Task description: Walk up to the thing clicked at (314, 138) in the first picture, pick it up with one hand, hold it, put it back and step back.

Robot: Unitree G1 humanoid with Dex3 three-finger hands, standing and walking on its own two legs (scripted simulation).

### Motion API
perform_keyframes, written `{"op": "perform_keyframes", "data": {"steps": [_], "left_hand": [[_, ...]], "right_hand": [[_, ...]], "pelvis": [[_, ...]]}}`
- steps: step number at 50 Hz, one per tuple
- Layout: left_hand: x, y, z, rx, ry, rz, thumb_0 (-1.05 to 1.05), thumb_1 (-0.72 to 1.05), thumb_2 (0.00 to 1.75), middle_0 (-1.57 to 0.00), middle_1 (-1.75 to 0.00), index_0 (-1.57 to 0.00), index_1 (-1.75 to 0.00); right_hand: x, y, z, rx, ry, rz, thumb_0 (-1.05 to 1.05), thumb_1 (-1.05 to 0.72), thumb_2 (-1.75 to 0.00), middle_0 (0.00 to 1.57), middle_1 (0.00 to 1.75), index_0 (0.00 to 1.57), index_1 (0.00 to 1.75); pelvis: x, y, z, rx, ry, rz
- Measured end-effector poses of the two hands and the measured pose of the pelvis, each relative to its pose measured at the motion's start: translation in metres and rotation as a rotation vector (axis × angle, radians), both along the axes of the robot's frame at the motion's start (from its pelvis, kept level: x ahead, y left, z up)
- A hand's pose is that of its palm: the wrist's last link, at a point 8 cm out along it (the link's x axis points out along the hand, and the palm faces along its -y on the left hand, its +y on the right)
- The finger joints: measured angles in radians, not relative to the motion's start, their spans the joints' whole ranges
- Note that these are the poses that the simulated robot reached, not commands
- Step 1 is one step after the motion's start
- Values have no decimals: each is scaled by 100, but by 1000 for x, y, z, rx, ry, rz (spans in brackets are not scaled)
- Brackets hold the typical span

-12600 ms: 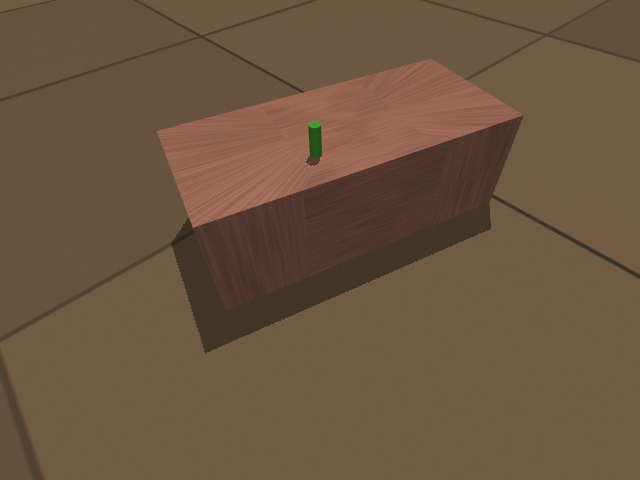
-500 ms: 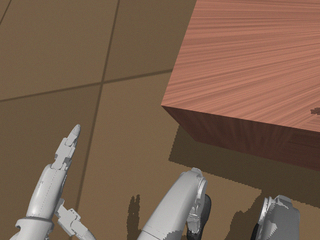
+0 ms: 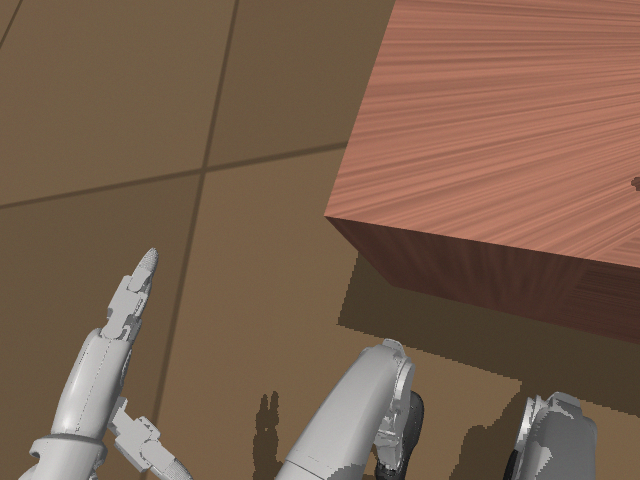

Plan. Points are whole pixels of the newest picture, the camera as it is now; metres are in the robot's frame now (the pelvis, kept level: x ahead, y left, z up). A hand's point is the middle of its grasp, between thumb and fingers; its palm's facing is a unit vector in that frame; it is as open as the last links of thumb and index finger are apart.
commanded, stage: close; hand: right
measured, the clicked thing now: out of the picture +0.56 -0.25 -0.05
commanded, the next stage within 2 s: settle in 0.06 s
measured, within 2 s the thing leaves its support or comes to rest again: leaves its support in 0.44 s
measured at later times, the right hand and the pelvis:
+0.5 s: hand out of the picture +0.54 -0.24 -0.01, palm faces +0.26 +0.97 +0.00, open 5.0 cm; pelvis +0.00 +0.00 +0.01, yaw +0 degrees
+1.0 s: hand out of the picture +0.56 -0.25 +0.03, palm faces +0.26 +0.96 +0.00, open 5.0 cm; pelvis +0.01 +0.00 +0.05, yaw -1 degrees
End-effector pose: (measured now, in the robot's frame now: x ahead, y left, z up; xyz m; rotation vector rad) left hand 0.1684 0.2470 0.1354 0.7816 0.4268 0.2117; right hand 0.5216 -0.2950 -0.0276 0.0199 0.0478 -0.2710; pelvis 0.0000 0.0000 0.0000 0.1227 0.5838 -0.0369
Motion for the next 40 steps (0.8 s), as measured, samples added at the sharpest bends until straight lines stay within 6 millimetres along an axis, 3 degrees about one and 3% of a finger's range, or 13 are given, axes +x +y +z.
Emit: {"op": "perform_keyframes", "data": {"steps": [8,21,33,40], "left_hand": [[0,0,1,-2,-10,-9,-1,-56,7,-6,-4,-5,-6],[-8,3,-7,-37,15,28,-1,-59,9,-8,-5,-6,-7],[-4,7,-8,-98,29,63,-1,-58,9,-8,-5,-6,-7],[3,4,-5,-115,31,61,-1,-58,9,-8,-4,-6,-7]], "right_hand": [[-3,3,-1,-11,11,12,-3,-13,-73,105,93,114,95],[-10,5,3,-6,24,14,-5,-20,-110,98,113,105,110],[-7,2,43,-10,24,5,-4,-19,-111,98,114,105,111],[-4,-2,55,-7,26,5,-4,-20,-111,98,115,105,111]], "pelvis": [[-2,0,-1,-4,0,3],[-2,0,4,-7,-10,3],[3,-2,26,-7,-34,-8],[7,-3,35,-10,-39,-7]]}}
